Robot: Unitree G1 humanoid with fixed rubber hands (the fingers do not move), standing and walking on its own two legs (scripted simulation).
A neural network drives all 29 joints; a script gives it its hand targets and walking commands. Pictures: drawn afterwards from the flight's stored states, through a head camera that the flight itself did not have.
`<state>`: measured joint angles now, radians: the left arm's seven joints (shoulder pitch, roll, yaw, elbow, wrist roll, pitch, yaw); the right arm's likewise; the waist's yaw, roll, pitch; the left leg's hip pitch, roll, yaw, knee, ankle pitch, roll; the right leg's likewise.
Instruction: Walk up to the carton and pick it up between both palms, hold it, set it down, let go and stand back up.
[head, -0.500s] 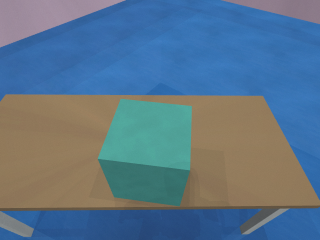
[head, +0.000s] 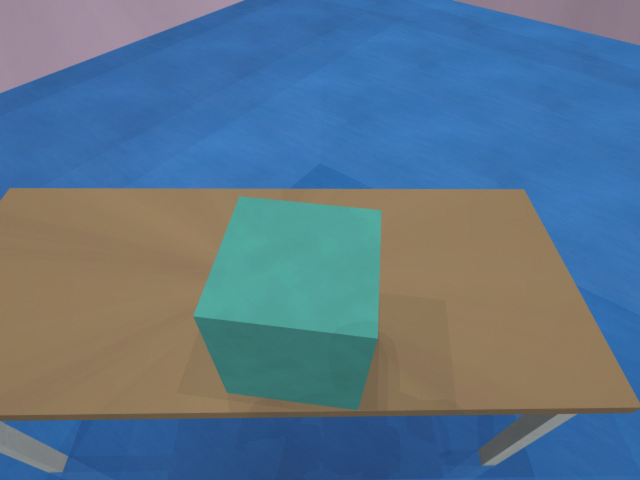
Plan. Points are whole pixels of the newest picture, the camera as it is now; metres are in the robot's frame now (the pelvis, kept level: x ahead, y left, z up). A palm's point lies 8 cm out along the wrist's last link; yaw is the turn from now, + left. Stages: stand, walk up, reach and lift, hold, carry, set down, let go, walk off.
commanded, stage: stand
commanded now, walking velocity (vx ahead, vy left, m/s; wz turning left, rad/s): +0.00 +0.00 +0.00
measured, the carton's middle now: (300, 306) +0.39 +0.04 -0.07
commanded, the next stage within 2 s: walk up in 0.26 s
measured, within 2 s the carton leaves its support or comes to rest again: neither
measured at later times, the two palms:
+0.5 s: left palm out of the picture +0.07 +0.29 -0.12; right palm out of the picture +0.06 -0.30 -0.12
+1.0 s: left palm out of the picture -0.04 +0.39 -0.15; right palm out of the picture +0.03 -0.24 -0.08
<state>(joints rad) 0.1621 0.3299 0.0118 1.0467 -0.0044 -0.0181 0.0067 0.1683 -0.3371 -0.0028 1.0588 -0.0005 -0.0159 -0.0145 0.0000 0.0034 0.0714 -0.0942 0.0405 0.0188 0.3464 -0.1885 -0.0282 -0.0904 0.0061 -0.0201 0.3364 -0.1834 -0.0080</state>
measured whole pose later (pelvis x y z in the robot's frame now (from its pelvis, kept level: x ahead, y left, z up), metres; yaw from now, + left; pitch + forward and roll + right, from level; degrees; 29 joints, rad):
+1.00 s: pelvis -0.11 +0.06 -0.02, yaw +3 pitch -3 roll -2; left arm 0.16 0.45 0.07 0.87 0.03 0.09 0.02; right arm 0.12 -0.35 -0.02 0.75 -0.02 0.05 -0.05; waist -0.01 -0.08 0.20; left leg -0.33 0.02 0.02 0.60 -0.21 0.03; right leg -0.41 0.09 0.13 1.25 -0.52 0.03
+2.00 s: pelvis -0.20 +0.03 -0.01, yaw +5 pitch -4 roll -1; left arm 0.16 0.37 0.02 0.95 0.00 0.00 -0.03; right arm 0.21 -0.38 0.00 0.95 0.00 -0.02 -0.02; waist 0.00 -0.01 0.06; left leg -0.19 0.00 -0.07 0.46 -0.20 -0.02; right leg -0.08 -0.01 -0.10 0.42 -0.28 -0.01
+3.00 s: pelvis -0.02 +0.02 -0.05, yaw +4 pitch -6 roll +0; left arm 0.18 0.44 0.01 0.67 -0.02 0.03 -0.01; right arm 0.32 -0.43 -0.01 0.70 0.00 0.01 0.00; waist 0.01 -0.01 0.10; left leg -0.28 0.01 0.02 0.82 -0.41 0.01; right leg -0.38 -0.07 -0.02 0.83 -0.39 0.02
